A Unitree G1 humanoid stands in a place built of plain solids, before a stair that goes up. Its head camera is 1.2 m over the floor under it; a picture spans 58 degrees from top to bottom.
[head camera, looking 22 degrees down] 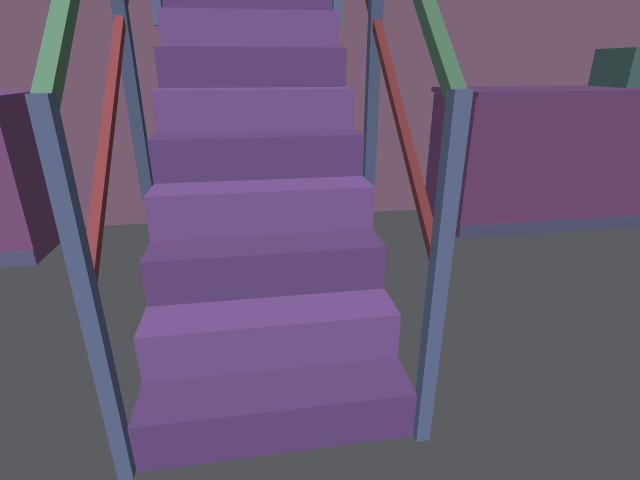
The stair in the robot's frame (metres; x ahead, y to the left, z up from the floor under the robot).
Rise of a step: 0.18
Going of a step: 0.20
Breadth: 0.92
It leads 9 degrees to the left of straight ahead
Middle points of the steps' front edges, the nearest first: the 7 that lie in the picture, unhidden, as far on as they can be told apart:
1.07 0.13 0.18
1.27 0.16 0.37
1.47 0.19 0.55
1.67 0.22 0.73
1.87 0.26 0.92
2.07 0.29 1.10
2.27 0.32 1.28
